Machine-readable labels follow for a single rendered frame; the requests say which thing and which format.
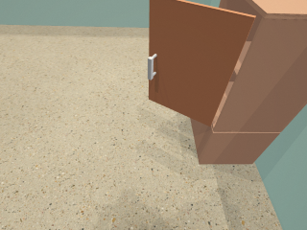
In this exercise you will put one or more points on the cupboard door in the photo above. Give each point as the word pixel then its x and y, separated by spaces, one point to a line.
pixel 197 48

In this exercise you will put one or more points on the handle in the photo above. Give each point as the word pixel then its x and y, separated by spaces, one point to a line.
pixel 151 72

